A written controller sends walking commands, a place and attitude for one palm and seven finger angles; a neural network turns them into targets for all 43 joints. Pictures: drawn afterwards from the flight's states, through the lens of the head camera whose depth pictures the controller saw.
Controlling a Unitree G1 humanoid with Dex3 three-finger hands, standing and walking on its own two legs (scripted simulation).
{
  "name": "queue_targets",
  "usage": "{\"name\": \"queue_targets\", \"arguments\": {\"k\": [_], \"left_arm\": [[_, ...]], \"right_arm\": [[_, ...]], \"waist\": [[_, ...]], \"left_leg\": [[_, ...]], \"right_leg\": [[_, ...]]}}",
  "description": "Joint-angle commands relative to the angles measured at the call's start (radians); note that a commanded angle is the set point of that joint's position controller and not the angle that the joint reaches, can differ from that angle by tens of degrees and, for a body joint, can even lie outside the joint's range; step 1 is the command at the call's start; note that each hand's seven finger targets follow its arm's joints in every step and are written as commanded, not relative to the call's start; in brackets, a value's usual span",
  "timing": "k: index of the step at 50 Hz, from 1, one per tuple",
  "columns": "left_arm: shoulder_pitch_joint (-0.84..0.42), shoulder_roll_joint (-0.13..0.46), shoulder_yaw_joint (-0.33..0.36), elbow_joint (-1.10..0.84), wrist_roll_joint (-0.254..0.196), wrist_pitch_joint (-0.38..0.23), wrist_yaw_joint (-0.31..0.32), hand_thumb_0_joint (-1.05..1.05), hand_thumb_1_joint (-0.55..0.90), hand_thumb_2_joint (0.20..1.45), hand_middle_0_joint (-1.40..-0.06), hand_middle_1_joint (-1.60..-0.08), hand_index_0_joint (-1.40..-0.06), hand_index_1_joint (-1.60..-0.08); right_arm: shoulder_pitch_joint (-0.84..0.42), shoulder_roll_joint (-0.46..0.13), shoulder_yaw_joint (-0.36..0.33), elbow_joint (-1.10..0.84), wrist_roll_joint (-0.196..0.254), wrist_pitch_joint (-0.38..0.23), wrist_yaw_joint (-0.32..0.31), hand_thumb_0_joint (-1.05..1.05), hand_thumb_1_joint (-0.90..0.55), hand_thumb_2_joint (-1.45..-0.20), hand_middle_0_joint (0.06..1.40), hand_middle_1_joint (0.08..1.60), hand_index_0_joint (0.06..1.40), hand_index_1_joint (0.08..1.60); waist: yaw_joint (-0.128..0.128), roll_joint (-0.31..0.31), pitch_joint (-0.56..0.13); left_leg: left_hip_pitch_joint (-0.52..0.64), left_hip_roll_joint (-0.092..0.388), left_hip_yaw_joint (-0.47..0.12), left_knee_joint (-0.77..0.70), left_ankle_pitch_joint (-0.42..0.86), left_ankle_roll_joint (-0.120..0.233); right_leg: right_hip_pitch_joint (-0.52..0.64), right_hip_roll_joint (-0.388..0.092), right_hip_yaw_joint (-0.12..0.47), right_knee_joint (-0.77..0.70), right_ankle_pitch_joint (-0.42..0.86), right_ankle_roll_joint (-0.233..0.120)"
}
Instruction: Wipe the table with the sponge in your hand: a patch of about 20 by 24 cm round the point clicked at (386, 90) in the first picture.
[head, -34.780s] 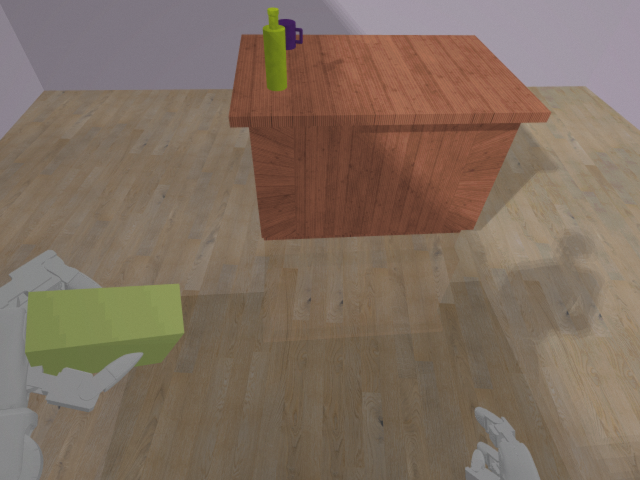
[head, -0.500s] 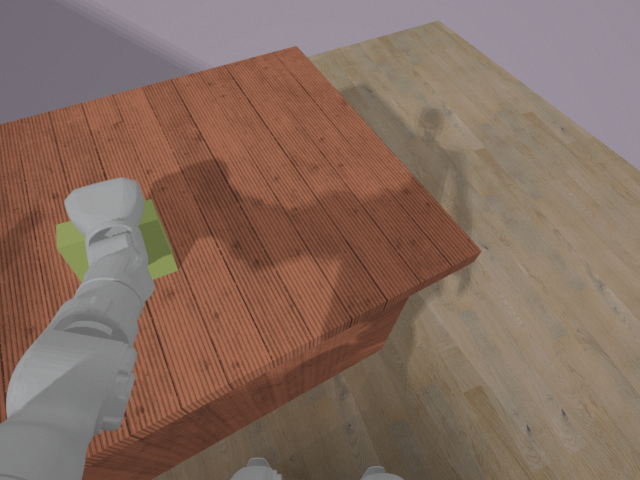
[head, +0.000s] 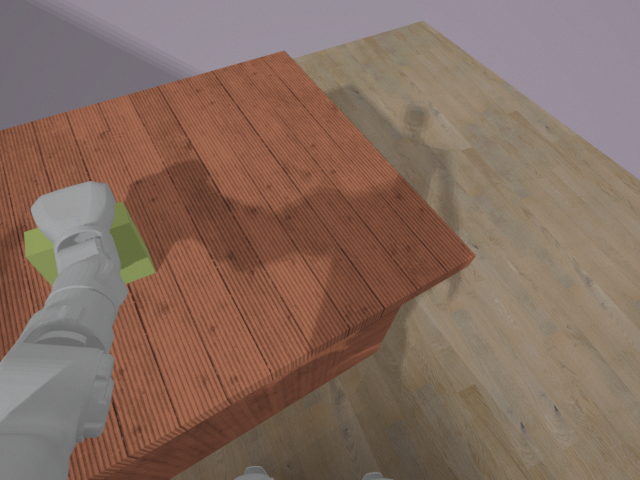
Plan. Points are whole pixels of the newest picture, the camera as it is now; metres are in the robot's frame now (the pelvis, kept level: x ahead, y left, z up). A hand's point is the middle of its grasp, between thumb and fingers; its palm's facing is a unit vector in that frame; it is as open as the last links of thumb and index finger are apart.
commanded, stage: slide back across to the first lane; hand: left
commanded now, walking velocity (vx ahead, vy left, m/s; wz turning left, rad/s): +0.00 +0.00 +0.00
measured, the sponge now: (101, 261) +0.42 +0.31 -0.03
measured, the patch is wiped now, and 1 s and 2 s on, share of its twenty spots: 1.00 1.00 1.00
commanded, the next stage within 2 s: wipe back along the first lane in 0.32 s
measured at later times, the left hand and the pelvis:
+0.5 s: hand (51, 251) +0.41 +0.35 +0.01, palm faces -0.14 -0.03 -0.99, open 9.0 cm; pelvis +0.03 +0.00 +0.01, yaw +1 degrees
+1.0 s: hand (51, 291) +0.36 +0.33 +0.01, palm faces -0.10 -0.01 -0.99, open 9.1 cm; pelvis +0.01 +0.02 +0.01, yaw +2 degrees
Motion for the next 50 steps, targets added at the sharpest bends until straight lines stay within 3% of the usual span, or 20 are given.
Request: {"name": "queue_targets", "arguments": {"k": [1, 10, 12, 15, 18, 21, 25, 26, 27, 29, 31, 35, 37, 38, 40, 43, 45, 50], "left_arm": [[-0.271, 0.33, 0.048, -0.111, 0.027, 0.027, 0.004, 0.0, 0.1, 1.3, -1.2, -1.6, -1.2, -1.6], [-0.164, 0.284, 0.017, -0.185, 0.034, -0.054, -0.048, 0.0, 0.1, 1.3, -1.2, -1.6, -1.2, -1.6], [-0.133, 0.327, 0.066, -0.193, 0.032, -0.076, -0.049, 0.0, 0.1, 1.3, -1.2, -1.6, -1.2, -1.6], [-0.095, 0.337, 0.08, -0.209, 0.037, -0.088, -0.042, 0.0, 0.1, 1.3, -1.2, -1.6, -1.2, -1.6], [-0.034, 0.384, 0.133, -0.22, 0.036, -0.096, -0.035, 0.0, 0.1, 1.3, -1.2, -1.6, -1.2, -1.6], [-0.052, 0.369, 0.125, -0.249, 0.028, -0.097, -0.034, 0.0, 0.1, 1.3, -1.2, -1.6, -1.2, -1.6], [0.09, 0.292, 0.086, -0.233, 0.015, -0.082, -0.045, 0.0, 0.1, 1.3, -1.2, -1.6, -1.2, -1.6], [0.107, 0.293, 0.104, -0.279, -0.001, -0.09, -0.049, 0.0, 0.1, 1.3, -1.2, -1.6, -1.2, -1.6], [0.15, 0.256, 0.073, -0.295, -0.006, -0.087, -0.052, 0.0, 0.1, 1.3, -1.2, -1.6, -1.2, -1.6], [0.214, 0.24, 0.074, -0.338, -0.016, -0.078, -0.053, 0.0, 0.1, 1.3, -1.2, -1.6, -1.2, -1.6], [0.237, 0.181, 0.044, -0.384, -0.039, -0.073, -0.055, 0.0, 0.1, 1.3, -1.2, -1.6, -1.2, -1.6], [0.251, 0.125, -0.009, -0.409, -0.042, -0.036, -0.047, 0.0, 0.1, 1.3, -1.2, -1.6, -1.2, -1.6], [0.233, 0.117, -0.015, -0.428, -0.043, -0.029, -0.044, 0.0, 0.1, 1.3, -1.2, -1.6, -1.2, -1.6], [0.246, 0.078, -0.049, -0.439, -0.047, -0.021, -0.044, 0.0, 0.1, 1.3, -1.2, -1.6, -1.2, -1.6], [0.224, 0.062, -0.07, -0.416, -0.036, -0.006, -0.046, 0.0, 0.1, 1.3, -1.2, -1.6, -1.2, -1.6], [0.189, 0.035, -0.1, -0.413, -0.033, 0.004, -0.048, 0.0, 0.1, 1.3, -1.2, -1.6, -1.2, -1.6], [0.2, 0.036, -0.1, -0.384, -0.025, 0.013, -0.05, 0.0, 0.1, 1.3, -1.2, -1.6, -1.2, -1.6], [0.205, 0.01, -0.113, -0.398, -0.03, 0.013, -0.048, 0.0, 0.1, 1.3, -1.2, -1.6, -1.2, -1.6]], "right_arm": [[0.027, -0.172, -0.056, -0.09, 0.006, -0.023, -0.013, 0.0, -0.9, -0.9, 0.2, 0.3, 0.2, 0.3], [0.04, -0.175, -0.069, -0.092, 0.006, -0.014, -0.016, 0.0, -0.9, -0.9, 0.2, 0.3, 0.2, 0.3], [0.047, -0.179, -0.074, -0.085, 0.003, -0.011, -0.017, 0.0, -0.9, -0.9, 0.2, 0.3, 0.2, 0.3], [0.035, -0.18, -0.076, -0.086, 0.003, -0.001, -0.015, 0.0, -0.9, -0.9, 0.2, 0.3, 0.2, 0.3], [0.033, -0.186, -0.08, -0.084, -0.001, 0.009, -0.007, 0.0, -0.9, -0.9, 0.2, 0.3, 0.2, 0.3], [0.012, -0.183, -0.079, -0.09, 0.003, 0.011, -0.004, 0.0, -0.9, -0.9, 0.2, 0.3, 0.2, 0.3], [0.002, -0.184, -0.085, -0.098, 0.004, 0.017, 0.005, 0.0, -0.9, -0.9, 0.2, 0.3, 0.2, 0.3], [-0.009, -0.18, -0.085, -0.108, 0.006, 0.016, 0.006, 0.0, -0.9, -0.9, 0.2, 0.3, 0.2, 0.3], [-0.008, -0.18, -0.087, -0.112, 0.008, 0.015, 0.007, 0.0, -0.9, -0.9, 0.2, 0.3, 0.2, 0.3], [-0.03, -0.18, -0.089, -0.121, 0.011, 0.018, 0.011, 0.0, -0.9, -0.9, 0.2, 0.3, 0.2, 0.3], [-0.056, -0.171, -0.086, -0.135, 0.014, 0.013, 0.009, 0.0, -0.9, -0.9, 0.2, 0.3, 0.2, 0.3], [-0.082, -0.174, -0.082, -0.141, 0.019, 0.016, 0.006, 0.0, -0.9, -0.9, 0.2, 0.3, 0.2, 0.3], [-0.088, -0.173, -0.081, -0.14, 0.019, 0.014, 0.002, 0.0, -0.9, -0.9, 0.2, 0.3, 0.2, 0.3], [-0.1, -0.165, -0.078, -0.149, 0.02, 0.014, 0.002, 0.0, -0.9, -0.9, 0.2, 0.3, 0.2, 0.3], [-0.111, -0.164, -0.073, -0.148, 0.021, 0.018, -0.003, 0.0, -0.9, -0.9, 0.2, 0.3, 0.2, 0.3], [-0.116, -0.158, -0.067, -0.154, 0.02, 0.02, -0.009, 0.0, -0.9, -0.9, 0.2, 0.3, 0.2, 0.3], [-0.123, -0.158, -0.062, -0.156, 0.02, 0.025, -0.013, 0.0, -0.9, -0.9, 0.2, 0.3, 0.2, 0.3], [-0.138, -0.15, -0.057, -0.169, 0.019, 0.029, -0.019, 0.0, -0.9, -0.9, 0.2, 0.3, 0.2, 0.3]], "waist": [[0.039, 0.02, -0.296], [0.035, 0.02, -0.306], [0.047, 0.038, -0.317], [0.049, 0.013, -0.315], [0.072, 0.021, -0.336], [0.064, 0.01, -0.318], [0.069, -0.029, -0.305], [0.085, -0.013, -0.34], [0.082, 0.001, -0.34], [0.092, -0.01, -0.331], [0.084, -0.016, -0.301], [0.074, -0.023, -0.205], [0.079, -0.011, -0.206], [0.078, 0.003, -0.199], [0.073, -0.02, -0.166], [0.074, -0.004, -0.16], [0.077, -0.024, -0.148], [0.087, -0.028, -0.178]], "left_leg": [[0.267, -0.026, -0.034, -0.116, 0.209, 0.02], [0.351, -0.028, -0.03, -0.105, 0.325, 0.023], [0.369, -0.028, -0.03, -0.094, 0.379, 0.023], [0.356, -0.032, -0.021, -0.087, 0.413, 0.024], [0.354, -0.036, -0.015, -0.074, 0.478, 0.022], [0.345, -0.038, -0.014, -0.082, 0.487, 0.023], [0.348, -0.038, -0.007, -0.08, 0.489, 0.024], [0.366, -0.034, -0.015, -0.082, 0.541, 0.023], [0.391, -0.036, -0.013, -0.079, 0.554, 0.025], [0.4, -0.03, -0.02, -0.085, 0.556, 0.023], [0.408, -0.024, -0.029, -0.093, 0.567, 0.025], [0.406, -0.022, -0.046, -0.127, 0.441, 0.019], [0.433, -0.018, -0.063, -0.137, 0.433, 0.016], [0.432, -0.019, -0.06, -0.143, 0.408, 0.014], [0.416, -0.021, -0.067, -0.159, 0.333, 0.012], [0.421, -0.022, -0.077, -0.168, 0.288, 0.007], [0.4, -0.026, -0.078, -0.172, 0.247, 0.005], [0.401, -0.029, -0.076, -0.167, 0.229, 0.003]], "right_leg": [[0.168, 0.016, -0.014, -0.111, 0.19, -0.041], [0.193, 0.019, -0.019, -0.118, 0.307, -0.046], [0.211, 0.019, -0.016, -0.11, 0.361, -0.05], [0.238, 0.016, -0.012, -0.104, 0.428, -0.049], [0.28, 0.012, -0.008, -0.09, 0.516, -0.05], [0.297, 0.007, -0.004, -0.095, 0.549, -0.049], [0.315, 0.006, -0.01, -0.103, 0.576, -0.044], [0.335, 0.003, -0.006, -0.096, 0.603, -0.048], [0.33, 0.005, -0.009, -0.101, 0.604, -0.046], [0.326, 0.006, -0.015, -0.106, 0.577, -0.046], [0.312, 0.007, -0.02, -0.112, 0.558, -0.047], [0.244, 0.015, -0.045, -0.13, 0.382, -0.051], [0.221, 0.019, -0.05, -0.13, 0.33, -0.057], [0.214, 0.02, -0.054, -0.132, 0.3, -0.058], [0.192, 0.02, -0.055, -0.141, 0.233, -0.06], [0.168, 0.022, -0.059, -0.137, 0.181, -0.066], [0.165, 0.022, -0.058, -0.14, 0.158, -0.068], [0.17, 0.022, -0.052, -0.134, 0.15, -0.07]]}}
